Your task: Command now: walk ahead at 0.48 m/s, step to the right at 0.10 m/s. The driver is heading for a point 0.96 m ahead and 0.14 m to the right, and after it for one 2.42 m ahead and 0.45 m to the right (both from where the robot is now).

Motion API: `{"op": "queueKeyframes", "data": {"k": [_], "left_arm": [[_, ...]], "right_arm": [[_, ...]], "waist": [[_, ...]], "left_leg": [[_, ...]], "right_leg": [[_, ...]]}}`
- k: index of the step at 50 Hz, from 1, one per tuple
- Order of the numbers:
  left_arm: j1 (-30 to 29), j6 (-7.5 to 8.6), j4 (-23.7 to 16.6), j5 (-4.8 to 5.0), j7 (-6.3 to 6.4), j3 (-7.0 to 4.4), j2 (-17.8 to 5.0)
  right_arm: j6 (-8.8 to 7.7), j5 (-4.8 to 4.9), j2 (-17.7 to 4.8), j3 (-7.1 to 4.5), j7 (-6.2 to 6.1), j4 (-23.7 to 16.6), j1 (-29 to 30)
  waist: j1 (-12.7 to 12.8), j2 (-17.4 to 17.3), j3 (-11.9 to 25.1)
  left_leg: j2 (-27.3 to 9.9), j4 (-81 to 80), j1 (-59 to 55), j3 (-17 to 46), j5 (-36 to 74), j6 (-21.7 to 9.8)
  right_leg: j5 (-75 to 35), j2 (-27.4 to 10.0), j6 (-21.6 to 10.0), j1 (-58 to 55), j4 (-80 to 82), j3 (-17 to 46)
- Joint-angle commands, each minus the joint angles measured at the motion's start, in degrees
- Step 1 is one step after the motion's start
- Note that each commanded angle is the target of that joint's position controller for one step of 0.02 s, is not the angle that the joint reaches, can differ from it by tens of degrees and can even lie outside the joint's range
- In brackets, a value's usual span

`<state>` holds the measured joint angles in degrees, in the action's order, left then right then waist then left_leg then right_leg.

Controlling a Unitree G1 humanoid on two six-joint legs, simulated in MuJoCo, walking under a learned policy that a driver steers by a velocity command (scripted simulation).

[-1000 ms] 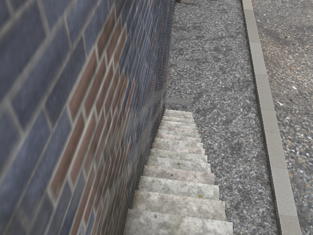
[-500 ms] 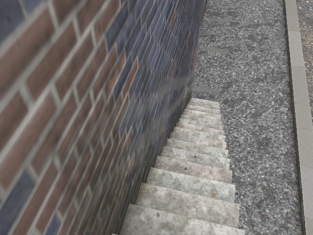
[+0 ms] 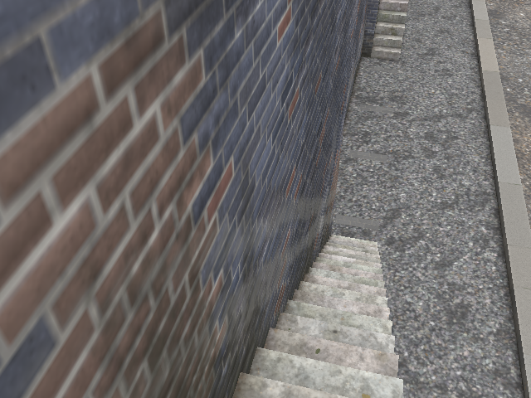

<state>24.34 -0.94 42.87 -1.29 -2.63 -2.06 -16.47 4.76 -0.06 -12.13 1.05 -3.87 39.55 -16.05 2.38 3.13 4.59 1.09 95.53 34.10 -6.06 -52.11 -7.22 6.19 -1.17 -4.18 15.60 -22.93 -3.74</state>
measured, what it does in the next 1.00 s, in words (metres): goes down: right foot 0.20 m lower, then left foot 0.20 m lower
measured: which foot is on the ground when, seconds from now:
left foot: down 0.00-0.34, up 0.36-0.98, down 1.00-1.00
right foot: down 0.00-0.02, up 0.04-0.36, down 0.38-1.00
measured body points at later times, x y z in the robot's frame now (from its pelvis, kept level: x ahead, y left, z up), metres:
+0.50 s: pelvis +0.04 -0.09 -0.03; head +0.02 -0.10 +0.42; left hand +0.00 +0.15 -0.17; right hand +0.09 -0.36 -0.17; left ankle +0.02 +0.05 -0.48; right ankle +0.04 -0.17 -0.75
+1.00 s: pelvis +0.27 +0.01 -0.14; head +0.24 +0.05 +0.30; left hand +0.21 +0.27 -0.31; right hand +0.42 -0.27 -0.22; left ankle +0.37 +0.14 -0.90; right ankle +0.05 -0.17 -0.72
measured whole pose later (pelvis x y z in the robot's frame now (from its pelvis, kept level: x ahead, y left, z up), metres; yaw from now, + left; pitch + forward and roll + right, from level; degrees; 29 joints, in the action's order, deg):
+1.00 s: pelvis +0.27 +0.01 -0.14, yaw +1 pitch -4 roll -10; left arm 26.2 1.3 54.4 -4.6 0.0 -1.1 -15.4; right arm -3.0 -1.0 -18.0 -4.0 -1.8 53.2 -8.6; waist 5.3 -4.7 0.7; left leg -11.5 11.7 12.2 2.4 26.4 1.9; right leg 50.6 5.4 -3.2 2.2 -65.8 0.0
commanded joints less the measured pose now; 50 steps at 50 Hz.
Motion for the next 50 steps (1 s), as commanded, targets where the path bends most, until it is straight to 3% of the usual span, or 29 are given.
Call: {"op": "queueKeyframes", "data": {"k": [1, 2, 3, 5, 8, 9, 12, 14, 17, 18, 19, 20, 21, 22, 23, 24, 25, 26, 27, 29, 32, 35, 36, 39, 42, 44, 46, 48, 50], "left_arm": [[-19.79, -0.56, -7.60, 0.61, 0.01, -1.73, -5.37], [-31.19, -1.00, -13.96, 2.18, -0.48, -0.72, -0.90], [-26.31, -0.04, -14.59, 1.46, 0.11, -1.79, -2.81], [-15.20, 0.39, -9.98, 0.48, 1.25, -3.46, -4.75], [-1.28, -2.06, -1.26, -0.27, 0.40, -3.39, -3.01], [0.91, -2.63, 0.28, 0.32, -0.70, -2.37, -1.42], [-10.39, -1.86, -0.64, 0.60, -4.36, -0.94, 1.08], [-9.59, -0.47, 0.04, 0.56, -4.13, 0.06, 3.99], [3.74, 2.03, 4.99, -0.09, -1.78, -0.82, 2.40], [8.00, 2.38, 6.36, -0.63, -1.24, -0.12, 1.92], [7.16, 2.75, 5.98, -1.17, -1.65, 0.44, -0.61], [7.73, 3.04, 6.98, -2.45, -1.38, -1.89, -10.10], [11.04, 4.31, 8.54, -2.07, -1.23, -4.03, -12.87], [9.99, 5.24, 8.71, -0.91, -1.23, -3.65, -9.34], [7.15, 5.68, 8.19, -0.79, -1.95, -0.90, -1.24], [5.16, 6.08, 8.99, -1.25, -0.57, -2.49, -6.07], [4.11, 6.98, 10.02, -1.47, -0.84, -0.83, -0.88], [3.34, 7.58, 11.75, -1.03, -1.36, -0.30, 0.31], [5.72, 7.70, 13.44, -1.17, -2.02, -0.31, -1.10], [1.66, 7.83, 13.72, 0.55, -0.05, 0.65, -1.31], [-0.09, 8.66, 15.02, 0.07, -0.40, -0.20, -4.97], [1.48, 8.45, 16.50, -0.46, 0.08, 0.21, -3.54], [-0.34, 8.39, 15.30, 0.00, 0.19, 0.15, -3.24], [1.02, 7.55, 14.10, 0.22, 1.66, 0.26, -3.71], [2.16, 5.46, 11.94, -1.45, 1.83, 0.29, -3.70], [3.09, 3.57, 10.37, -4.14, 1.86, 0.30, -2.84], [5.22, 3.12, 10.94, -4.92, 2.43, 0.68, -2.58], [3.72, 1.69, 11.39, -4.16, 2.98, 0.28, -3.23], [3.77, 0.20, 12.08, -1.86, 3.06, -1.09, -2.63]], "right_arm": [[-1.35, -1.98, -9.45, -2.21, 0.37, 2.83, -23.42], [-2.08, -1.27, -16.02, -4.42, -0.83, 3.97, -22.60], [-3.68, -2.03, -14.62, -4.69, -1.65, 1.25, -12.22], [-5.10, -3.80, -9.63, -4.92, -3.12, 4.57, -7.35], [-6.45, -1.58, -3.68, -2.67, -2.94, 5.11, 6.97], [-6.71, -1.78, -5.07, -2.95, -2.59, 5.59, 5.68], [-6.86, -1.61, -11.69, -5.98, -1.87, 9.14, -8.73], [-4.44, -0.39, -11.98, -6.69, -1.43, 10.16, -8.58], [-3.53, -2.53, -8.51, -7.07, -0.97, 13.26, -9.78], [-2.91, -2.47, -4.10, -5.91, 0.51, 11.66, -5.54], [-2.29, -1.31, 0.70, -4.97, 1.30, 8.88, -1.71], [-2.90, 2.36, 2.40, -4.33, 1.43, 4.57, -2.01], [-3.93, 1.67, 1.53, -4.71, 0.30, 4.28, -4.66], [-4.20, -0.28, -2.52, -5.41, -0.70, 6.27, -5.61], [-3.93, -1.75, -5.15, -5.47, -0.96, 8.60, -1.95], [-3.22, -1.46, -3.44, -5.75, -1.22, 6.63, -5.10], [-2.69, -3.09, -6.45, -5.93, -1.20, 6.81, -4.47], [-1.98, -3.23, -5.60, -5.85, -1.12, 6.05, -1.50], [-1.52, -2.41, -5.83, -6.04, -1.28, 5.99, 0.13], [-0.58, -1.56, -4.12, -5.35, -0.17, 2.75, 7.33], [0.90, -1.33, -4.87, -6.65, 0.81, 5.34, 4.83], [0.05, 1.00, -7.30, -7.44, 1.31, 4.35, 11.83], [-1.05, 1.42, -6.39, -6.92, 2.11, 4.39, 14.42], [-2.83, -0.59, -3.67, -5.56, 2.71, 4.50, 20.13], [-2.48, 0.84, -3.99, -4.85, 2.83, 6.93, 21.53], [-3.15, 2.16, -4.65, -4.66, 3.80, 9.02, 18.55], [-5.30, 1.10, -6.80, -5.47, 2.76, 12.81, 9.69], [-7.55, -0.83, -8.51, -5.96, 1.82, 18.88, -8.04], [-9.43, -2.71, -13.74, -7.65, 0.55, 19.31, -17.97]], "waist": [[-16.78, -5.06, -11.78], [-19.97, -26.90, -25.48], [-13.78, -17.26, -25.39], [-5.62, -12.22, -15.22], [7.61, -3.88, -9.78], [8.36, -2.34, -9.07], [-3.26, -4.98, -10.18], [-2.20, -8.18, -11.12], [4.16, -3.00, -5.41], [5.62, -1.80, -2.89], [4.48, -0.45, -4.51], [1.34, 4.32, 0.62], [1.40, 5.34, 0.58], [0.91, 3.19, -2.68], [0.98, -1.45, -10.22], [-0.39, 8.66, -5.58], [-1.19, 1.42, -10.63], [-1.18, 4.10, -12.36], [-0.99, 4.01, -15.13], [-2.54, -0.91, -19.35], [-4.12, 7.31, -15.42], [-1.15, 3.31, -19.97], [0.19, 5.71, -18.40], [1.58, 1.97, -15.89], [4.79, -0.27, -12.14], [5.27, -0.04, -9.82], [4.58, -3.20, -10.01], [-3.12, -7.10, -7.41], [-6.28, -10.84, -3.50]], "left_leg": [[-1.29, -29.48, -23.28, 7.94, -11.70, -6.75], [-17.99, -65.97, -6.78, 52.61, -47.91, -16.31], [-21.95, -68.96, -5.11, 68.87, -42.20, -19.14], [-18.20, -65.42, 1.95, 58.96, -29.19, -14.21], [-15.57, -47.57, 20.91, 27.86, -5.58, -3.95], [-14.05, -43.62, 21.54, 19.17, -3.70, -0.55], [-11.24, -41.43, 11.43, 7.69, 0.13, 2.00], [-7.04, -36.77, 7.70, 2.08, 4.44, 0.59], [-0.60, -6.81, 6.04, 0.71, 15.61, -3.30], [1.67, 10.01, 16.36, 1.49, 9.07, -3.61], [2.44, 25.29, 23.86, 7.10, 13.41, -2.52], [2.35, 29.28, 32.54, 9.16, 20.33, 0.04], [0.28, 28.51, 35.84, 13.29, 26.39, 0.75], [-0.42, 26.80, 35.71, 14.57, 31.62, 2.44], [-1.32, 25.52, 35.22, 12.16, 36.09, 2.33], [-1.09, 24.73, 34.83, 13.01, 33.91, 4.40], [-3.78, 12.68, 36.86, 19.25, 47.78, 6.04], [-2.31, 11.06, 35.60, 18.38, 49.73, 7.80], [-1.03, 8.32, 37.26, 18.98, 49.20, 8.48], [-1.44, -9.99, 30.34, 15.85, 57.72, 11.55], [-2.10, -20.43, 11.46, 10.51, 65.98, 11.44], [-2.81, -37.39, 20.18, 12.94, 69.45, 10.56], [-4.59, -43.76, 17.83, 10.49, 72.98, 10.35], [-8.42, -54.41, 11.74, 11.66, 79.80, 8.46], [-7.33, -65.22, 0.98, 6.93, 76.81, 8.14], [-8.60, -74.22, -7.30, 8.77, 79.72, 8.46], [-10.80, -82.81, -10.59, 10.42, 81.49, 8.91], [-13.71, -90.18, -24.08, 8.33, 90.04, 8.55], [-14.81, -80.81, -38.06, 8.41, 78.77, 10.64]], "right_leg": [[35.42, 1.16, 6.07, 38.63, -7.09, -3.16], [37.44, 7.23, 3.53, 53.69, -34.52, 4.30], [22.78, 3.93, 1.88, 56.35, -40.70, 25.53], [12.34, 4.85, 4.67, 41.09, -49.99, 26.90], [-5.32, 5.52, 8.39, 11.49, -58.70, 11.92], [-2.61, 4.32, 7.94, 4.73, -47.33, 8.48], [2.33, 6.17, 5.61, -4.75, -22.23, -1.81], [-0.69, 6.99, 4.80, -9.20, -5.76, -7.49], [-9.12, -0.46, 4.58, -22.03, 9.47, -1.02], [-2.55, -2.86, 5.97, -27.23, 4.34, 1.67], [-5.43, -4.21, 10.77, -22.11, -7.43, 4.99], [-5.86, -15.50, 8.56, -22.75, -9.75, 22.52], [9.16, -23.22, 4.07, -20.63, -1.46, 35.02], [21.24, -23.54, 2.66, -17.77, 4.22, 38.93], [2.22, -15.39, 6.11, -12.80, -1.07, 28.61], [15.13, -21.97, 3.31, -12.58, 5.04, 37.96], [20.98, -19.37, 2.66, -9.27, 4.36, 36.44], [22.59, -18.64, 1.84, -5.94, 5.13, 35.92], [24.39, -17.38, 1.10, -5.06, 5.93, 34.77], [22.11, -14.17, 0.12, 5.98, 8.55, 27.54], [17.86, -10.68, -4.78, 8.07, 12.76, 21.64], [18.92, -8.87, -7.47, -5.65, 9.58, 18.16], [17.53, -9.24, -7.87, -7.88, 7.97, 16.74], [16.04, -11.05, -8.72, -9.94, 4.23, 15.55], [19.88, -7.43, -6.68, -9.64, -2.59, 10.65], [20.44, -4.88, -5.21, -12.30, -10.11, 10.86], [18.40, -2.11, -5.10, -17.08, -20.62, 12.76], [17.57, 0.69, -5.20, -13.77, -37.98, 12.60], [38.15, 8.31, -4.93, -1.31, -69.64, 8.70]]}}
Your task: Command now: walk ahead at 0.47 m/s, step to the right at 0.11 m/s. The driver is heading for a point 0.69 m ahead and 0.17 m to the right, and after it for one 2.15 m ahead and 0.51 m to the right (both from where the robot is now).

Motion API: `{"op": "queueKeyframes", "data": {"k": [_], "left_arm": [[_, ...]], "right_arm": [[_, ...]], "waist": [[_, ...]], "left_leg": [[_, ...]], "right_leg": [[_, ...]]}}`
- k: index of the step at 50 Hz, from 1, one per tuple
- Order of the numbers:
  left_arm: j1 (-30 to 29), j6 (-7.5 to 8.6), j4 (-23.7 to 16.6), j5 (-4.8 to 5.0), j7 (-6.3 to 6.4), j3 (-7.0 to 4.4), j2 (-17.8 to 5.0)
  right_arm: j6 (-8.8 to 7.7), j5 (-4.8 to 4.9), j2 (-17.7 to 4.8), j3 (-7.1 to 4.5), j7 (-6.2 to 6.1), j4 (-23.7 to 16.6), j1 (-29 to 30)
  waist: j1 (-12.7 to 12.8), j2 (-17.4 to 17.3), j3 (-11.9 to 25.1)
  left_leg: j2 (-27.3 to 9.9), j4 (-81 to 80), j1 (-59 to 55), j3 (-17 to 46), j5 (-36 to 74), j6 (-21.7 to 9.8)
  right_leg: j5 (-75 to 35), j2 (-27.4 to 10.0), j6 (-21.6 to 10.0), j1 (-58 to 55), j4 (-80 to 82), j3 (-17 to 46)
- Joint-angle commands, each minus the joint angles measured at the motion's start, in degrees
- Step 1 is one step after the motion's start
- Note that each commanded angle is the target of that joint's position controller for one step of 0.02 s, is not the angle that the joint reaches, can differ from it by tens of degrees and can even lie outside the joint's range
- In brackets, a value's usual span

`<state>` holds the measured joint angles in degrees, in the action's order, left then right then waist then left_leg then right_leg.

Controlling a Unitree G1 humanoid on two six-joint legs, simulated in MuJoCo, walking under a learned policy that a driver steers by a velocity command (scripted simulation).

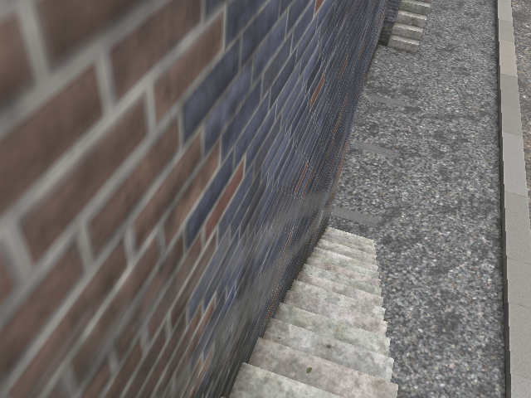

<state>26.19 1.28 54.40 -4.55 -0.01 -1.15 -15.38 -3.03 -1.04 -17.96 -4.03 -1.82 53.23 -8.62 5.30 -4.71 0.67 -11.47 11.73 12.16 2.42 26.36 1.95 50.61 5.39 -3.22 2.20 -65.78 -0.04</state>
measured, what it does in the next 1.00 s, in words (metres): goes down: right foot 0.20 m lower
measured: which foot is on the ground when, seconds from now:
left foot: down 0.00-0.58, up 0.60-1.00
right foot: down 0.00-0.00, up 0.02-0.54, down 0.56-1.00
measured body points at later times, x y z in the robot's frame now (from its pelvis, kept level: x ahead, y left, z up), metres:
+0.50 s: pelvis +0.20 -0.05 -0.17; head +0.21 -0.02 +0.28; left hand +0.38 +0.15 -0.31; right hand +0.12 -0.31 -0.29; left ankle +0.09 +0.12 -0.80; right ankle +0.32 -0.22 -0.89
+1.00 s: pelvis +0.44 -0.16 -0.31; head +0.42 -0.15 +0.14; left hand +0.36 +0.07 -0.47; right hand +0.54 -0.41 -0.44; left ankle +0.63 -0.06 -1.02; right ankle +0.29 -0.21 -0.99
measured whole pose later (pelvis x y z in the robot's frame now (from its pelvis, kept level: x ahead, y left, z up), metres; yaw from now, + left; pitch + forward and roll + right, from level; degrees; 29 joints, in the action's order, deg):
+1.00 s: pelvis +0.44 -0.16 -0.31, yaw -4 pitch -2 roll -3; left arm 29.0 4.3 62.1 -1.3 0.4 0.3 -10.5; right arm -0.6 -0.8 -11.3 -2.3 -2.3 56.5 -9.3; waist 5.1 -1.9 1.8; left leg -2.9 33.9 31.2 2.2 27.7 -1.6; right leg 37.9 11.0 -7.4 4.1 -44.6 0.0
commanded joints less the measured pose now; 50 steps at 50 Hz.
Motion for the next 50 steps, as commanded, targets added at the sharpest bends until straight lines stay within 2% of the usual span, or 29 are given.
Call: {"op": "queueKeyframes", "data": {"k": [1, 2, 3, 4, 5, 6, 7, 9, 11, 12, 13, 17, 21, 24, 26, 28, 30, 31, 32, 33, 34, 35, 36, 38, 39, 41, 42, 44, 50], "left_arm": [[7.14, -2.98, 1.58, 2.84, -0.19, -2.15, 0.06], [16.86, -3.53, 2.32, 3.50, 0.17, -1.57, 3.10], [13.18, -4.41, -0.79, 2.68, 1.13, -0.18, 4.65], [4.28, -5.38, -2.07, -0.36, 0.77, 0.04, 2.23], [-6.04, -6.09, -3.17, -1.78, 0.09, -0.57, -1.43], [-9.66, -7.00, -4.57, -0.48, -0.59, -0.45, -0.72], [-11.63, -8.03, -5.28, 0.10, -1.11, -0.26, -1.00], [-12.46, -8.47, -8.18, 0.11, -2.29, 1.19, 2.06], [-9.09, -8.87, -6.31, 0.27, -1.88, 1.61, 4.25], [-5.47, -8.99, -4.11, 0.87, -1.53, 0.85, 3.29], [-7.40, -8.23, -6.11, 0.29, -1.88, -0.22, 0.50], [-20.19, -7.64, -10.06, -0.83, -4.51, -0.09, 2.99], [-25.40, -7.15, -12.76, 0.00, -5.09, 0.40, 3.64], [-29.08, -5.92, -12.76, 2.75, -4.64, 0.62, 3.35], [-22.96, -3.87, -9.13, 5.05, -4.46, -0.73, 0.93], [-3.65, -1.60, -0.95, 4.45, -4.33, -3.06, -3.11], [9.03, -0.91, 4.02, 2.66, -4.72, -3.75, -10.59], [15.32, -1.44, 4.60, 4.45, -4.89, -7.11, -16.50], [13.21, -1.95, 2.62, 4.10, -3.58, -7.18, -14.50], [5.97, -2.62, -0.46, 2.73, -2.84, -5.22, -6.44], [6.74, -2.82, 0.61, 0.68, -2.65, -4.12, -4.75], [4.60, -2.59, 0.16, -0.24, -2.77, -2.77, -1.40], [4.43, -1.29, 1.31, 0.65, -2.49, -2.03, -0.11], [-5.04, 1.71, 0.56, 3.33, -2.23, 0.12, 2.33], [-7.63, 2.46, 0.38, 4.35, -1.37, 0.27, 0.48], [-6.97, 2.85, 2.34, 3.36, -0.51, -0.80, -5.22], [-3.87, 4.21, 4.26, 4.24, -0.23, 0.00, -2.67], [0.24, 4.64, 5.21, 5.09, 0.53, 0.50, -1.63], [5.19, 3.53, 7.27, 2.30, 0.87, 0.14, -2.06]], "right_arm": [[-1.96, -0.61, -9.28, -0.66, -0.50, 5.50, -28.23], [-0.91, 1.46, -11.27, -0.99, 0.78, 5.38, -28.70], [-0.72, 4.61, -16.63, -2.73, 0.08, 5.21, -30.12], [-0.73, 6.33, -13.10, -1.74, -1.13, 4.60, -25.72], [-1.34, 5.25, -8.92, -0.29, -1.76, 2.35, -22.42], [-1.98, 3.10, -7.89, 0.86, -2.30, 3.07, -22.44], [-2.68, 2.31, -5.79, 1.87, -1.96, 1.66, -19.91], [-3.95, 3.81, -0.23, 3.17, -3.03, 0.87, -14.22], [-4.89, 3.70, -0.90, 3.99, -3.73, 0.82, -15.11], [-5.38, 3.77, -2.07, 3.50, -3.30, 0.52, -16.31], [-5.48, 5.83, -3.15, 1.91, -3.70, 1.12, -18.45], [-5.09, 6.70, 0.02, 0.58, -6.45, 2.35, -22.30], [-4.59, 4.47, 1.20, 0.21, -7.09, 2.21, -22.33], [-2.83, 2.06, -0.45, -0.58, -6.65, 3.75, -24.73], [-2.19, -0.48, -1.73, -1.16, -5.07, 5.21, -26.67], [-1.49, -2.34, -0.39, -1.22, -4.81, 7.48, -26.36], [-1.96, 1.29, 1.25, -1.27, -2.08, 5.26, -31.21], [-3.32, 4.03, -0.78, -0.46, -2.24, 1.66, -26.14], [-3.15, 3.27, -0.20, -0.12, -2.06, 1.92, -19.37], [-2.00, 1.33, -1.42, -0.99, -2.03, 2.76, -14.09], [-0.29, 1.05, 0.84, -0.64, -1.37, 3.56, -13.73], [1.34, 0.10, 0.29, -0.90, -1.05, 4.22, -14.09], [2.75, -0.90, 2.38, -0.70, -1.44, 4.71, -13.90], [3.26, -0.24, 3.91, 0.34, -1.88, 1.23, -11.06], [3.29, -1.43, 3.96, 0.47, -2.15, 1.16, -8.29], [4.22, -1.59, 4.24, 0.28, -1.89, 6.56, -16.09], [3.34, 0.06, 2.33, -0.34, -1.28, 3.56, -11.72], [1.98, -0.60, 3.40, 0.73, -0.65, 1.29, -1.44], [1.32, 0.60, 1.77, 1.07, -0.64, 0.95, 3.01]], "waist": [[-5.47, -11.90, 4.43], [-0.06, -20.98, 6.85], [-1.95, -24.34, 12.21], [-2.36, -15.23, 6.64], [-5.66, -5.51, -0.79], [-5.67, -6.46, -6.52], [-4.47, -2.61, -10.42], [-0.68, -3.96, -11.59], [-0.30, -5.49, -7.60], [-0.08, -6.78, -5.10], [-0.60, -5.19, -4.08], [-4.87, -0.89, -8.23], [-9.72, 1.99, -9.28], [-14.86, -3.93, -10.49], [-14.77, -3.62, -8.13], [-6.71, 3.10, -2.13], [-5.84, 23.30, 12.82], [1.85, 25.07, 19.97], [4.20, 22.85, 15.59], [3.24, 15.89, 6.38], [1.83, 17.52, 2.40], [-1.60, 12.90, -2.31], [-3.08, 11.85, -4.64], [-8.91, 10.69, -8.63], [-9.18, 11.20, -8.59], [-10.87, 13.65, -3.04], [-8.76, 9.43, -6.45], [-4.10, 6.84, -6.36], [0.37, 4.66, -12.02]], "left_leg": [[-3.43, 29.64, -30.13, -0.93, 14.88, 4.90], [-10.67, 36.31, -33.95, 11.55, 24.17, 3.23], [-21.56, 18.95, -32.58, 31.24, -5.78, -7.45], [-20.78, 7.02, -21.96, 36.70, -37.82, -10.49], [-17.98, 7.27, -9.45, 28.62, -47.68, -10.31], [-17.95, 9.86, -0.60, 25.57, -40.75, -11.09], [-12.07, 12.54, 8.23, 15.46, -39.36, -7.81], [-4.64, 10.76, 20.63, 5.20, -41.64, -3.88], [-6.02, 14.25, 19.59, 3.62, -25.88, -5.16], [-8.36, 17.23, 17.78, 3.74, -14.20, -6.17], [-4.03, 20.21, 11.15, 1.20, -25.87, -3.35], [-3.55, 25.62, 11.00, 4.19, -48.34, -4.80], [-4.17, 33.75, 12.21, 4.23, -48.16, -5.76], [-3.36, 39.32, 11.94, 0.89, -38.67, -7.94], [-3.52, 47.91, 10.73, 1.45, -42.93, -10.52], [1.98, 73.35, 13.19, -2.06, -49.53, -10.67], [6.37, 114.20, 46.74, -8.37, -86.64, -5.81], [6.30, 120.08, 59.97, -8.38, -76.20, -6.05], [5.17, 116.98, 61.98, -6.70, -65.79, -5.82], [5.02, 113.94, 61.48, -7.04, -55.97, -4.46], [4.36, 111.61, 55.95, -4.01, -55.54, -4.50], [2.80, 100.49, 53.29, -1.02, -53.31, -4.21], [5.15, 101.09, 54.07, -0.14, -49.94, -3.64], [5.52, 67.45, 41.18, -1.88, -30.64, -0.61], [6.53, 54.02, 28.18, -3.33, -21.61, 0.56], [7.40, 57.21, 20.90, -2.90, -15.99, 0.78], [6.61, 43.56, 29.87, -0.58, -4.50, -0.67], [7.74, 29.01, 29.37, -1.39, 6.52, -2.93], [7.54, 17.28, 18.96, 1.29, 4.06, -4.05]], "right_leg": [[8.68, 2.78, -4.12, 31.37, -47.32, 3.09], [6.03, 1.28, -1.25, 47.51, -59.58, 2.58], [-1.00, 1.17, 1.37, 54.64, -61.04, 3.23], [-10.39, -1.69, 3.12, 56.80, -53.97, 5.12], [-19.92, -3.17, 1.94, 52.01, -47.33, 9.21], [-20.55, -2.78, 1.47, 52.66, -45.90, 8.12], [-31.83, -2.81, 1.56, 50.27, -35.08, 9.82], [-48.49, -2.27, 4.30, 42.10, -14.31, 9.69], [-56.76, -1.41, 5.28, 31.49, -4.07, 9.09], [-57.09, -1.45, 4.82, 28.12, -7.11, 8.87], [-71.35, -2.52, 4.14, 34.08, -0.67, 11.44], [-83.79, -4.72, 4.36, 37.44, 14.54, 12.82], [-79.45, -7.61, 3.44, 32.05, 28.24, 9.96], [-65.74, -8.23, 1.21, 23.13, 39.59, 5.39], [-58.92, -9.17, 0.64, 14.46, 46.95, 4.72], [-60.01, -8.40, -2.09, -0.40, 54.71, 6.34], [-103.11, -16.59, -2.19, -31.75, 17.21, 7.25], [-83.99, -24.73, -11.04, -40.91, 25.29, 21.97], [-59.80, -25.88, -12.57, -30.71, 35.12, 28.20], [-53.85, -22.56, -9.70, -21.59, 39.13, 25.55], [-58.80, -24.56, -12.60, -10.14, 39.07, 27.56], [-53.76, -22.40, -12.02, -2.60, 37.84, 24.94], [-56.06, -21.86, -11.41, 2.38, 36.49, 23.94], [-49.90, -15.28, -6.53, 21.40, 43.21, 15.81], [-50.80, -12.32, -5.88, 28.31, 46.24, 12.90], [-61.75, -14.32, -9.66, 23.86, 44.20, 15.08], [-59.00, -11.71, -8.79, 14.58, 41.02, 11.95], [-47.03, -10.44, -6.67, 9.52, 38.06, 12.14], [-44.40, -8.42, -8.80, 11.39, 26.69, 15.55]]}}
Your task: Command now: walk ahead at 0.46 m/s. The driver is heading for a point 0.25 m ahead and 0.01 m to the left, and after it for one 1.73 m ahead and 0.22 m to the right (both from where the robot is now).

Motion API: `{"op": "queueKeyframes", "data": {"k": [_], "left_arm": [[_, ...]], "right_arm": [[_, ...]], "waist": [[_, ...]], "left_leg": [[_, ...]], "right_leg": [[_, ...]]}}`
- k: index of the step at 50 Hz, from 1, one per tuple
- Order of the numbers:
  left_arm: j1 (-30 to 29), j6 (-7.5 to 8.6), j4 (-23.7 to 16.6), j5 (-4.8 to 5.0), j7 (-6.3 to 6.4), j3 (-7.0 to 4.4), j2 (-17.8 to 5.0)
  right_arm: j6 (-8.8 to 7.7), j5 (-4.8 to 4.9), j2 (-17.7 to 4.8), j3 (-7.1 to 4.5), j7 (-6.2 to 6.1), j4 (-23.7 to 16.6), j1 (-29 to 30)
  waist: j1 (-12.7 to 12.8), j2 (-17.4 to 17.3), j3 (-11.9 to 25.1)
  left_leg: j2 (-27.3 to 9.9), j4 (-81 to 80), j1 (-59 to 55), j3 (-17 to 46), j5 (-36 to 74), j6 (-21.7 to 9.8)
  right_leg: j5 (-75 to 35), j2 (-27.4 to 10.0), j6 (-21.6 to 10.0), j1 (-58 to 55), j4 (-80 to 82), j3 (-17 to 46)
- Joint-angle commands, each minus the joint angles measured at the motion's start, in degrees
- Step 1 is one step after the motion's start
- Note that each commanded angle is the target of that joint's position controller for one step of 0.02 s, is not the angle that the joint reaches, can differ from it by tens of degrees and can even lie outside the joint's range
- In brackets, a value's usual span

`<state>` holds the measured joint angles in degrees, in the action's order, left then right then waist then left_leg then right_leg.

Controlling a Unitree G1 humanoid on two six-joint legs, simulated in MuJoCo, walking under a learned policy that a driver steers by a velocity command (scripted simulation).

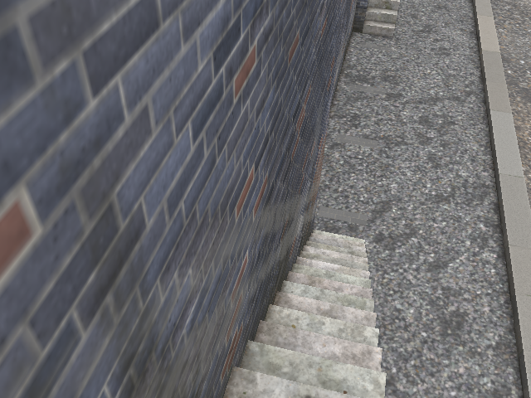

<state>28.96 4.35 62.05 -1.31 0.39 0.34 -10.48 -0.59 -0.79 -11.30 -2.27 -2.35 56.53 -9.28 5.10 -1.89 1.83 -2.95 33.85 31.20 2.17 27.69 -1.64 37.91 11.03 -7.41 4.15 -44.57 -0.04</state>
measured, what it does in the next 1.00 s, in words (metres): goes down: left foot 0.19 m lower, then right foot 0.20 m lower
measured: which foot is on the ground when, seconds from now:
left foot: up 0.00-0.12, down 0.14-0.56, up 0.58-0.92, down 0.94-1.00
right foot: down 0.00-0.14, up 0.16-0.54, down 0.56-1.00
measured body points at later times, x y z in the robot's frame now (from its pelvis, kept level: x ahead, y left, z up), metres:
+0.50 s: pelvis +0.24 -0.03 -0.26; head +0.25 -0.04 +0.19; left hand +0.35 +0.20 -0.39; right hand +0.26 -0.24 -0.41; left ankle +0.13 +0.13 -0.88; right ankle +0.35 -0.16 -0.96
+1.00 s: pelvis +0.34 -0.07 -0.34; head +0.31 -0.07 +0.11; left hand +0.36 +0.15 -0.48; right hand +0.39 -0.29 -0.49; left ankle +0.38 +0.05 -1.07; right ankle +0.33 -0.15 -1.07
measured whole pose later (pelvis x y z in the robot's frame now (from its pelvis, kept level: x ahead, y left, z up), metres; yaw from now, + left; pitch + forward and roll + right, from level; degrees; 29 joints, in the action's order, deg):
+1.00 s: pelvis +0.34 -0.07 -0.34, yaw +0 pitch -4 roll -1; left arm 21.0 2.8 55.5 -2.2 -2.8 1.8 -10.1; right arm 3.7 0.5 -9.3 1.3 -1.9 58.1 -16.0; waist 1.2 -0.9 1.7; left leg -2.7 29.2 12.4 -3.5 -15.2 0.7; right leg 16.8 1.7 -2.9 7.8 -28.9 -4.9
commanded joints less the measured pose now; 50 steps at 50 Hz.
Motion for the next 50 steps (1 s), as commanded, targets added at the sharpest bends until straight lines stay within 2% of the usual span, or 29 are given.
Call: {"op": "queueKeyframes", "data": {"k": [1, 2, 3, 4, 5, 6, 7, 8, 9, 10, 12, 13, 16, 18, 20, 21, 23, 24, 26, 27, 28, 29, 30, 33, 35, 39, 41, 45, 50], "left_arm": [[3.17, 1.89, 1.02, -3.00, -0.70, 1.49, -5.61], [0.20, 2.67, 0.01, -1.51, 0.13, 0.68, -5.49], [4.04, 2.66, -0.57, 1.03, 1.60, 0.55, -5.05], [6.33, 2.68, 2.41, -2.83, 0.36, 1.05, -8.25], [-0.34, 3.81, -0.58, -2.96, 0.92, 1.04, -8.38], [-3.35, 4.17, -2.80, -1.55, 0.67, 0.53, -8.94], [-5.29, 3.45, -3.42, 2.66, 0.34, 0.07, -11.73], [0.34, 3.02, -3.30, -1.29, -2.91, -0.41, -9.76], [-5.98, 3.30, -8.55, -1.32, -4.18, -0.91, -12.45], [-16.19, 3.22, -14.23, -0.96, -3.89, 0.71, -8.24], [-23.48, 2.61, -21.13, -4.53, -2.31, 2.41, -5.17], [-16.57, 1.73, -17.39, -5.02, -1.85, 4.06, -1.12], [8.49, 0.22, -3.39, -6.06, -7.11, 2.87, 1.05], [-3.08, 0.30, -9.10, -5.67, -4.24, -0.30, -9.19], [-15.52, 0.53, -15.01, -2.52, -2.16, -0.12, -9.20], [-21.46, 1.33, -17.22, 2.48, -2.70, -0.22, -11.53], [-21.66, 3.03, -18.01, 2.11, -2.90, 0.49, -11.11], [-19.46, 2.06, -15.56, -4.13, -3.76, -0.49, -6.76], [-8.19, 1.65, -13.36, 0.01, -4.66, -1.54, -5.20], [3.42, 1.90, -10.78, -0.31, -4.22, -3.95, -10.25], [14.18, 2.74, -8.58, -1.25, -3.68, -5.87, -15.00], [22.47, 4.25, -5.01, -2.07, -4.69, -7.01, -22.69], [12.50, 2.30, -7.79, 0.36, -4.56, -4.41, -11.79], [2.27, 0.70, -11.33, -1.09, -3.28, -2.61, -9.40], [-2.32, -0.41, -11.74, -2.32, -2.64, -2.14, -11.04], [-9.74, 0.79, -11.43, -0.02, -1.68, 1.67, -3.69], [-12.54, 0.63, -10.47, 1.70, -0.71, 2.83, -2.81], [-3.81, 0.67, -7.48, -0.49, -3.02, -0.05, -10.76], [-0.79, -2.79, -7.48, -1.21, -4.03, 0.94, -1.75]], "right_arm": [[-0.58, -14.13, 2.37, 4.72, 8.05, -9.55, 4.42], [-0.52, -13.76, -0.53, 3.33, 9.98, -9.16, 3.23], [-0.79, -10.18, -2.45, 3.27, 11.11, -10.65, 7.90], [-1.13, -9.80, -1.67, 3.28, 11.89, -7.91, -2.50], [-2.42, -8.69, -3.27, 2.97, 12.09, -4.59, -16.22], [-2.55, -6.35, -7.15, 2.12, 12.42, -2.61, -19.99], [-1.70, -7.74, -6.13, 1.99, 11.65, -1.75, -26.86], [-1.39, -3.54, -14.05, -0.19, 11.60, -2.06, -35.16], [-1.98, -4.89, -14.63, -0.91, 11.97, -2.23, -33.01], [-3.42, -5.66, -11.02, 0.16, 9.92, -2.42, -24.76], [-5.41, 0.08, -2.87, 2.52, 8.51, -7.14, -4.65], [-5.63, -1.83, 1.71, 4.14, 7.37, -7.43, 0.44], [-6.45, -4.16, -11.31, -0.53, 7.49, -5.92, -1.09], [-7.33, -4.02, -5.11, 0.88, 5.00, -6.07, -5.64], [-6.33, -2.39, -0.03, 3.02, 4.16, -2.16, -13.01], [-5.21, 1.12, 6.27, 4.88, 5.25, -4.16, -16.90], [-3.97, 1.77, -1.72, 2.90, 5.68, -5.64, -14.96], [-4.47, -2.73, -10.44, 0.57, 2.13, -3.05, -18.93], [-3.14, -4.01, -9.02, 1.38, 3.79, -7.36, -6.62], [-2.74, -5.40, -13.09, 0.47, 5.63, -7.15, -4.78], [-2.16, -4.50, -13.45, 0.35, 7.85, -8.16, -2.97], [-1.36, -2.23, -5.25, 0.40, 7.86, -7.33, -13.42], [-0.52, 8.00, -7.47, -1.41, 0.96, -4.64, -19.40], [2.51, 3.38, -2.43, 0.43, -3.74, -5.67, -8.26], [6.22, 3.24, -1.77, 1.00, -4.22, -4.05, -11.57], [6.41, 1.07, -2.85, 1.27, -3.60, -3.06, -8.65], [5.78, 1.14, -3.38, 1.82, -1.37, -3.12, -6.22], [5.88, 1.78, -4.44, 2.09, 0.92, -2.76, -6.72], [3.04, 1.79, -5.49, 2.28, 0.45, 2.06, -10.25]], "waist": [[-1.44, 1.15, -14.77], [-1.90, -4.17, -10.67], [3.92, -8.95, -8.07], [-1.22, 1.03, -4.02], [-6.63, -1.54, 0.18], [-7.15, -7.95, -3.39], [-14.75, -10.09, -6.59], [-14.50, -19.93, 15.34], [-12.75, -4.41, 24.01], [-11.64, 3.48, 14.96], [-1.84, 3.09, 3.43], [1.80, 1.01, -5.44], [8.58, -1.75, -5.74], [-0.66, -1.05, -4.28], [-6.58, -3.34, 1.14], [-9.24, 7.83, -0.86], [-8.40, 3.95, -1.57], [-9.65, -13.83, -8.40], [-1.03, -2.16, -7.72], [3.96, -0.31, -2.52], [8.53, 7.17, 2.98], [5.08, 24.66, 15.74], [0.68, 10.46, 16.90], [-2.03, 4.86, 4.23], [-6.17, 11.14, 2.20], [-8.28, 8.59, -4.43], [-9.35, 7.93, -7.00], [-6.22, 14.10, -6.31], [-2.03, -2.66, -11.69]], "left_leg": [[-4.68, 5.70, 12.93, 9.13, -6.16, 1.08], [-3.53, 1.70, 20.92, 8.16, -9.59, -0.35], [-3.73, -16.78, 18.77, 3.27, -13.99, 0.01], [-0.66, 6.44, -3.87, -1.29, -3.31, 1.35], [2.29, 10.89, -25.18, -3.71, -5.87, 1.54], [-0.19, -7.96, -29.68, 0.61, -8.75, -0.26], [-0.93, -30.86, -37.57, -2.95, 0.41, -4.92], [-19.57, 6.75, -78.04, 11.60, 52.10, -24.09], [-22.71, 11.05, -79.64, 19.65, 49.67, -29.01], [-22.07, 9.45, -66.86, 18.14, 33.42, -23.10], [-17.81, 1.89, -28.08, 18.11, -7.51, -16.30], [-17.29, -2.20, -2.71, 15.06, -19.49, -13.20], [-2.99, 6.03, 39.35, 2.15, -33.16, -9.90], [-4.57, 17.32, 15.72, 5.32, -41.75, -8.01], [-8.66, 26.89, -8.66, 16.34, -43.98, -6.05], [-2.99, 29.00, -11.51, 8.52, -50.46, 0.39], [3.56, 28.96, -9.53, -2.42, -59.30, 7.57], [-4.45, 18.60, 4.85, 8.20, -54.55, -4.75], [-3.27, 24.94, 13.72, 4.77, -60.14, -2.29], [-2.12, 37.20, 11.26, 2.99, -59.01, -0.77], [2.78, 50.89, 7.25, -2.70, -56.77, 3.10], [12.49, 84.05, 18.06, -1.34, -83.57, 7.61], [5.66, 88.48, 30.35, -7.30, -87.62, 4.28], [1.85, 78.27, 22.88, -2.71, -66.91, 1.82], [2.12, 77.55, 13.37, -3.96, -60.74, 1.50], [0.09, 43.74, 7.56, 0.89, -33.37, 5.58], [0.82, 13.14, -8.66, -4.49, -23.68, 5.10], [2.98, -3.80, -19.49, -7.55, -43.14, 3.97], [-7.95, -10.63, -17.21, 2.79, -33.89, 2.94]], "right_leg": [[-23.94, -19.78, -8.36, 10.12, -4.22, 27.02], [-32.99, -18.13, -6.89, -1.93, -9.90, 22.97], [-33.40, -14.18, -3.57, -5.99, -13.79, 18.11], [-36.82, -11.13, -2.17, 11.41, -19.41, 16.72], [-37.46, -7.18, 2.07, 27.10, -28.44, 12.21], [-32.47, -6.61, 4.57, 30.73, -35.58, 11.08], [-31.89, -0.99, 8.53, 34.58, -46.74, 7.16], [14.76, 1.26, 13.14, 56.89, -80.75, 2.93], [17.82, -4.11, 12.96, 67.11, -83.17, 1.39], [14.77, -8.74, 11.76, 71.28, -73.35, 1.70], [7.34, -17.56, 12.77, 62.67, -41.52, 7.04], [-9.50, -21.47, 12.79, 49.43, -31.01, 10.24], [-52.65, -12.24, 9.80, -0.36, -35.37, -6.74], [-52.57, -13.47, 11.55, 22.15, -19.62, 1.19], [-44.09, -16.90, 12.10, 37.37, -1.58, 4.26], [-54.73, -20.35, 10.48, 42.29, 9.93, 4.92], [-59.72, -20.19, 6.73, 37.77, 19.70, 5.40], [-63.78, -11.42, 9.13, 21.76, 10.67, -9.75], [-58.52, -11.67, 10.02, 3.68, 17.57, -7.82], [-68.29, -13.31, 9.21, -7.35, 19.38, -8.25], [-73.61, -15.34, 8.38, -15.35, 26.38, -9.50], [-115.25, -26.50, -5.04, -36.45, 7.01, 1.61], [-132.85, -35.25, -3.00, -35.85, 3.48, 13.94], [-98.11, -32.45, -5.95, -9.82, 15.11, 13.56], [-83.45, -32.80, -8.67, 6.20, 19.61, 14.04], [-46.73, -28.68, -6.46, 18.40, 22.52, 9.87], [-30.42, -20.72, 0.92, 25.45, 27.98, 0.10], [-38.23, -22.06, 1.47, 12.44, 27.09, 5.30], [-19.64, -16.21, 3.37, 10.79, 29.40, 6.65]]}}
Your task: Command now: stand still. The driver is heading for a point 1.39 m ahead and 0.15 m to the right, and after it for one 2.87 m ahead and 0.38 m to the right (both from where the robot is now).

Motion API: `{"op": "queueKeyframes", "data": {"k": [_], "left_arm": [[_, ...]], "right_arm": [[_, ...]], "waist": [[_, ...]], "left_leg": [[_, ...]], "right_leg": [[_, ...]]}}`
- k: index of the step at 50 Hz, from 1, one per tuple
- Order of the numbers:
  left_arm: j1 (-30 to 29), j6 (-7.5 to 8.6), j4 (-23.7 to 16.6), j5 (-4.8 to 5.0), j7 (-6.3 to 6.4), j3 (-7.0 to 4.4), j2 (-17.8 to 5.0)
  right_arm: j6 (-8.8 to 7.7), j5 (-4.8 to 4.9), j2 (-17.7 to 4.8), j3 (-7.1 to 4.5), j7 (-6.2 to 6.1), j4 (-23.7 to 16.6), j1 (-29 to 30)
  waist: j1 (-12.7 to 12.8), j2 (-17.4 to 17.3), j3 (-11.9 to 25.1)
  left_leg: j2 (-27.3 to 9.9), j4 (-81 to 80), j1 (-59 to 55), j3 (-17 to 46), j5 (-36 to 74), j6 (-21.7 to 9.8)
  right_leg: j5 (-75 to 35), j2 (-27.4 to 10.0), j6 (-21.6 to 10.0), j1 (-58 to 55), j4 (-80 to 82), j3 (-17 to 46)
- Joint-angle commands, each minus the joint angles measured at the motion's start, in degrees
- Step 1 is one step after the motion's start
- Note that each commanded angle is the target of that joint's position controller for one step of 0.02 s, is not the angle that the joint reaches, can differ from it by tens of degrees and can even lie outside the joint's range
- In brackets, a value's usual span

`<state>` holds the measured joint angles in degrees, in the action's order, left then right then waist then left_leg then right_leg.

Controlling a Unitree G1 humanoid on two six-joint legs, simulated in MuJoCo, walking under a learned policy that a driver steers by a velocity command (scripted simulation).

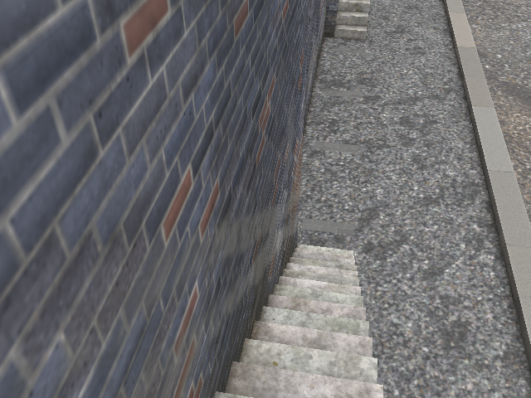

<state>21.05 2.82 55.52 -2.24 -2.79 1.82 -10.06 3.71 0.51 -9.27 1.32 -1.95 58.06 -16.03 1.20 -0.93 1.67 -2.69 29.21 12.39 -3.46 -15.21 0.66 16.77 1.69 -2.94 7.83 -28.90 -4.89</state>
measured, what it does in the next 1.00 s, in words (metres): stands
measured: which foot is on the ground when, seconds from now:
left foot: down 0.00-1.00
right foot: down 0.00-1.00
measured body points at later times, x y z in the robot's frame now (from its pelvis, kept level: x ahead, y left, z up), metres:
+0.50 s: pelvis +0.02 -0.01 +0.00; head +0.01 +0.00 +0.45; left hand +0.09 +0.22 -0.14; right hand +0.04 -0.24 -0.15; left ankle +0.04 +0.12 -0.73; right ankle -0.01 -0.09 -0.73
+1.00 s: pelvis +0.03 -0.03 +0.01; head +0.00 -0.05 +0.46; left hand +0.09 +0.19 -0.12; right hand +0.03 -0.28 -0.15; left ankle +0.04 +0.12 -0.73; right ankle -0.01 -0.09 -0.73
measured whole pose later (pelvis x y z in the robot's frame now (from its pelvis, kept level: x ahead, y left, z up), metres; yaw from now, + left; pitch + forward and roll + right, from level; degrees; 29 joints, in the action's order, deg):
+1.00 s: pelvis +0.03 -0.03 +0.01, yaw -2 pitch -2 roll +0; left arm 18.2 0.9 50.3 -2.3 -3.3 1.0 -9.6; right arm 1.8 2.1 -12.9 0.1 -2.6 62.0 -18.3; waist 1.0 -2.2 2.4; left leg -4.8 22.0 9.3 -3.4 -11.0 2.4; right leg 13.7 5.0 -5.1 3.6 -18.6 -2.4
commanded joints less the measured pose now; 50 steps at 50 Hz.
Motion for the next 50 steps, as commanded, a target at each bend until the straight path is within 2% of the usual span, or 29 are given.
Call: {"op": "queueKeyframes", "data": {"k": [1, 3, 4, 8, 9, 10, 11, 12, 13, 14, 16, 17, 18, 19, 20, 21, 24, 27, 28, 29, 30, 35, 36, 38, 39, 44, 46, 48, 50], "left_arm": [[3.61, -2.00, -1.66, -0.96, -1.03, -0.79, -3.58], [0.60, -2.56, -3.22, -0.85, -1.06, -1.28, -4.59], [0.63, -2.56, -3.36, -1.17, -1.27, -1.02, -4.58], [0.42, -1.75, -3.06, -0.57, -0.51, -1.18, -5.67], [-5.27, -0.33, -5.15, 4.44, -0.84, -2.85, -9.65], [-1.08, -0.02, -3.97, 3.43, -1.07, -2.95, -9.82], [-0.47, -0.01, -3.68, 1.35, -1.11, -2.34, -7.01], [-0.13, 0.07, -3.43, 1.13, -0.89, -2.06, -5.67], [-1.90, 0.58, -3.84, 1.12, -0.54, -1.89, -5.64], [-2.23, 1.30, -3.74, 1.54, -0.22, -1.67, -5.47], [-2.71, 2.23, -3.14, 1.92, 0.09, -1.61, -6.57], [-1.43, 0.90, -5.68, -2.36, -0.31, -1.14, -4.48], [-3.78, 0.63, -5.38, -1.76, -0.48, -1.47, -4.82], [-4.30, 0.59, -5.83, -1.23, -0.81, -1.39, -5.33], [-4.28, 0.48, -5.79, -0.98, -0.90, -1.30, -5.28], [-4.28, 0.24, -5.68, -0.30, -0.68, -1.19, -5.22], [-2.17, -0.74, -4.88, -0.56, -0.18, -0.59, -3.93], [-2.38, -0.81, -5.19, -0.53, -0.47, -0.52, -4.00], [-3.80, -1.25, -5.59, -0.03, -0.38, -0.49, -4.51], [-3.98, -1.43, -5.96, -0.05, -0.42, -0.45, -4.55], [-3.02, -1.32, -5.71, -0.49, -0.70, -0.29, -4.11], [-2.86, -1.18, -5.94, -0.25, -0.88, -0.42, -4.67], [-3.86, -1.42, -6.28, -0.15, -0.73, -0.61, -5.03], [-3.64, -1.54, -6.49, -0.17, -0.61, -0.66, -5.02], [-4.23, -1.41, -7.24, -0.32, -0.19, -0.98, -4.89], [-2.92, -0.76, -7.46, 0.33, -0.27, -1.31, -4.93], [-2.26, -1.02, -7.23, 0.03, -0.29, -1.26, -4.38], [-2.08, -1.47, -7.58, -0.12, -0.38, -2.17, -6.12], [-1.14, -1.78, -7.94, -0.04, -0.55, -3.30, -7.99]], "right_arm": [[-1.86, 0.95, -5.92, -1.13, 0.58, -0.10, -3.32], [-2.85, 0.93, -5.53, -0.88, 0.22, 0.83, -3.66], [-3.00, 1.25, -6.19, -0.97, 0.13, 0.84, -3.83], [-3.54, 0.97, -6.09, -1.06, -0.17, 1.40, -5.45], [-5.33, -5.81, -1.55, -0.70, 6.20, 1.25, -5.79], [-6.44, -5.04, -4.22, -1.51, 8.80, 1.89, -5.32], [-7.26, -3.55, -6.30, -2.23, 9.97, 1.43, -5.55], [-7.93, -3.02, -6.33, -2.31, 10.18, 1.90, -6.14], [-8.39, -3.05, -6.18, -2.30, 10.16, 1.47, -6.32], [-8.63, -2.95, -5.63, -2.14, 9.87, 1.42, -5.92], [-8.68, -3.05, -4.31, -1.70, 9.39, 1.09, -6.43], [-6.17, 2.45, -8.61, -2.91, 2.12, 1.42, -6.33], [-4.63, 3.50, -6.72, -2.12, -0.67, 1.98, -7.00], [-3.30, 2.98, -8.05, -2.21, -1.69, 1.24, -6.74], [-2.34, 2.56, -8.06, -2.21, -2.01, 1.01, -6.13], [-1.85, 2.05, -7.88, -2.32, -1.82, 0.74, -6.01], [-1.04, 1.79, -6.71, -2.20, -1.14, 1.14, -5.33], [-1.15, 1.51, -6.54, -2.21, -0.81, 1.25, -4.26], [-0.46, 0.77, -6.62, -1.74, -0.62, 0.07, -1.15], [-0.29, 0.85, -6.65, -1.68, -0.52, -0.19, -0.55], [-0.31, 1.51, -7.40, -1.62, -0.23, 0.61, -2.24], [-0.65, 1.34, -7.52, -1.23, -0.02, 0.92, -1.43], [-0.95, 1.77, -7.45, -1.32, -0.03, 1.24, -1.02], [-1.19, 1.78, -7.70, -1.30, -0.13, 1.58, -0.90], [-1.95, 1.82, -8.13, -1.49, -0.38, 1.75, -1.60], [-2.59, 1.80, -8.48, -1.67, -0.86, 2.20, -2.64], [-2.47, 1.77, -8.13, -1.64, -0.88, 2.44, -2.39], [-2.37, 1.58, -8.55, -1.98, -0.89, 1.83, -1.15], [-2.74, 1.28, -8.83, -2.24, -0.74, 0.45, 0.32]], "waist": [[-0.07, -1.36, -11.06], [0.32, -1.65, -9.68], [0.55, -1.97, -8.89], [-0.20, -2.92, -6.58], [-0.85, -8.77, -13.18], [0.45, -5.15, -7.95], [1.02, -4.15, -7.72], [0.96, -3.10, -6.78], [0.17, -2.04, -6.12], [0.22, -1.52, -3.71], [-0.19, -0.07, -2.26], [0.47, -6.37, 1.87], [-1.67, -1.58, 2.30], [-2.09, 1.38, 1.25], [-2.53, 2.89, 0.78], [-2.76, 1.73, 0.08], [-2.49, 0.45, -3.80], [-2.31, 0.83, -5.30], [-2.35, 1.10, -5.58], [-2.16, 1.06, -5.24], [-2.31, -0.30, -4.27], [-1.84, 1.71, -4.99], [-2.17, 1.81, -5.11], [-1.84, 1.74, -4.50], [-1.76, 0.23, -3.90], [-0.77, 2.24, -3.16], [-0.09, 1.83, -3.17], [0.74, 3.22, -5.39], [1.71, 4.53, -7.62]], "left_leg": [[-7.13, -9.61, 5.46, 8.26, 2.45, 0.90], [-6.64, -11.35, 6.74, 7.64, 2.13, 1.32], [-6.47, -11.22, 5.99, 6.99, 2.71, 1.57], [-6.64, -11.14, 1.87, 7.45, 7.52, 1.27], [-2.37, -12.20, 10.52, 4.90, -3.59, 0.06], [-3.31, -12.25, 7.75, 6.01, -10.69, -0.66], [-3.82, -12.27, 9.73, 6.71, -13.55, -0.91], [-4.14, -11.52, 9.76, 6.67, -13.48, -0.70], [-4.22, -10.18, 9.97, 6.51, -10.86, -0.58], [-3.68, -7.51, 9.82, 5.14, -6.21, -0.12], [-2.04, -2.75, 8.27, 2.29, 5.11, 0.21], [-6.25, -2.20, -1.83, 4.78, 20.96, -0.08], [-6.93, -2.33, -2.40, 5.72, 24.39, 0.20], [-7.47, -1.65, -2.88, 5.67, 24.60, 0.34], [-7.57, -1.71, -2.70, 5.71, 22.79, 0.52], [-7.32, -3.02, -2.43, 5.94, 20.70, 0.61], [-7.13, -5.67, -2.02, 5.86, 14.67, 1.28], [-7.02, -7.53, -1.48, 5.82, 10.63, 1.56], [-6.51, -8.07, 0.03, 5.81, 8.57, 0.76], [-6.38, -8.41, 0.52, 5.69, 7.68, 0.64], [-6.34, -9.12, -0.44, 5.55, 6.21, 0.86], [-6.42, -10.22, 0.01, 5.55, 5.93, 1.24], [-6.20, -10.77, 0.11, 5.48, 5.92, 1.05], [-6.20, -10.74, -0.21, 5.36, 6.15, 1.04], [-6.14, -11.02, -0.61, 5.73, 6.85, 1.33], [-6.11, -10.98, -0.50, 5.64, 7.73, 1.55], [-5.52, -12.20, -0.54, 5.20, 5.27, 1.18], [-3.61, -10.11, 2.39, 3.12, 1.63, 0.17], [-2.01, -6.87, 7.36, 0.81, -1.27, -0.94]], "right_leg": [[1.64, -6.54, -0.67, 2.54, 12.12, 10.90], [-1.11, -6.69, -0.77, -1.81, 12.31, 11.34], [-1.51, -7.26, -0.48, -2.63, 12.50, 11.51], [-3.05, -7.64, 0.27, -2.39, 12.89, 11.30], [5.01, 0.00, 2.63, 2.08, 3.26, 1.53], [8.63, 0.53, 3.19, 4.40, 2.58, 1.52], [9.08, 0.08, 3.25, 4.70, 2.48, 1.99], [8.44, -0.38, 3.09, 5.01, 2.44, 2.37], [6.30, -0.69, 2.96, 5.78, 1.62, 2.82], [4.06, -1.72, 2.35, 4.72, 1.26, 3.56], [-1.12, -2.15, 1.37, 5.35, 1.03, 4.04], [-15.19, -8.65, -0.85, 3.38, 4.54, 12.12], [-18.26, -7.59, -0.14, 1.98, 4.94, 10.96], [-20.99, -7.37, 0.16, 1.51, 5.09, 11.01], [-22.13, -7.18, 0.47, 0.80, 5.76, 11.01], [-20.82, -7.42, 1.10, 0.64, 6.04, 10.42], [-17.09, -7.49, 0.92, 2.10, 9.24, 11.29], [-15.04, -7.64, 0.85, 1.90, 11.39, 11.91], [-15.16, -6.88, 0.90, 1.43, 11.12, 11.99], [-15.42, -7.01, 0.90, 0.73, 11.27, 12.17], [-15.43, -7.78, 1.06, -0.02, 11.57, 12.72], [-15.99, -7.82, 1.81, -0.75, 13.00, 13.23], [-15.57, -7.45, 1.54, -0.59, 13.14, 12.93], [-15.90, -7.49, 1.53, -1.21, 13.52, 13.07], [-17.71, -8.11, 2.14, -1.47, 13.59, 13.62], [-21.12, -8.12, 2.43, -3.11, 13.45, 13.21], [-8.89, -7.30, 2.22, -2.92, 15.98, 13.84], [4.40, -7.05, 1.03, -2.36, 18.21, 15.86], [11.87, -7.95, -1.01, -2.90, 18.97, 18.40]]}}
